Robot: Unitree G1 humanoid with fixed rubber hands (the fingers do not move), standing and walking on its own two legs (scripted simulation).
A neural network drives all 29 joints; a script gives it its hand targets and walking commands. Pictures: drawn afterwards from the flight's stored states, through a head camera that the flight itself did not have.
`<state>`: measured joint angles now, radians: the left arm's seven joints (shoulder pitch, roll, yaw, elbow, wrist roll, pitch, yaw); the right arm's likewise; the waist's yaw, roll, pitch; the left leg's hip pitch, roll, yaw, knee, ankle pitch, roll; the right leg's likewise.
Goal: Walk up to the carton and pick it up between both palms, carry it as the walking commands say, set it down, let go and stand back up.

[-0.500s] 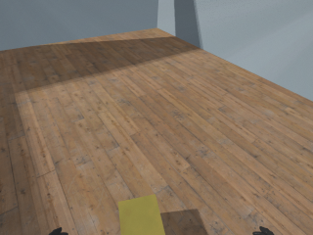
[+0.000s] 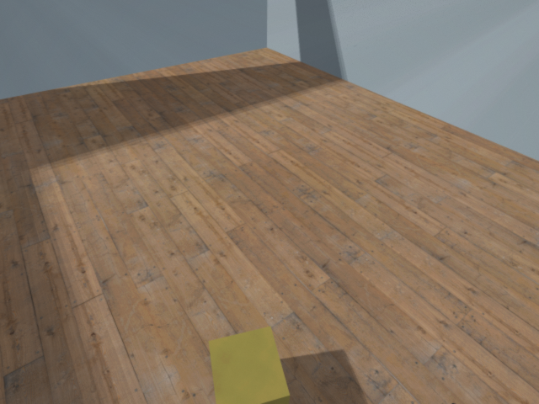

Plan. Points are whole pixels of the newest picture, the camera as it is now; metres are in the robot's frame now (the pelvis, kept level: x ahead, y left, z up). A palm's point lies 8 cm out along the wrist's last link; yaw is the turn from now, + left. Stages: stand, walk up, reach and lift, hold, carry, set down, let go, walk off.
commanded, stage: stand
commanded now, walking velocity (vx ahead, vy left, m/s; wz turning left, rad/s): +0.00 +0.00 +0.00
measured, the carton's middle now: (248, 383) +0.42 +0.07 -0.65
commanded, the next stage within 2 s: none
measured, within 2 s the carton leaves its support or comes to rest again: neither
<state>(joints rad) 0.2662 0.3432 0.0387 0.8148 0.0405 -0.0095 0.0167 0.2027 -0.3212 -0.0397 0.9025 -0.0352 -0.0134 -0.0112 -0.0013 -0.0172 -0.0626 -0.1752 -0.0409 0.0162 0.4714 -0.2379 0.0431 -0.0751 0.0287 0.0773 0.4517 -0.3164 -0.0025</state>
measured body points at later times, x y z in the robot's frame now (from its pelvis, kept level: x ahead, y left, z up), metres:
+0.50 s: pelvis -0.01 +0.00 +0.00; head -0.04 +0.01 +0.45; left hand +0.08 +0.29 -0.12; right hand +0.10 -0.31 -0.10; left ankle +0.01 +0.09 -0.74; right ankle -0.04 -0.12 -0.74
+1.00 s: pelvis -0.01 +0.01 +0.01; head -0.03 +0.01 +0.46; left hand +0.08 +0.31 -0.12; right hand +0.08 -0.30 -0.11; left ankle +0.01 +0.09 -0.74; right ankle -0.04 -0.12 -0.74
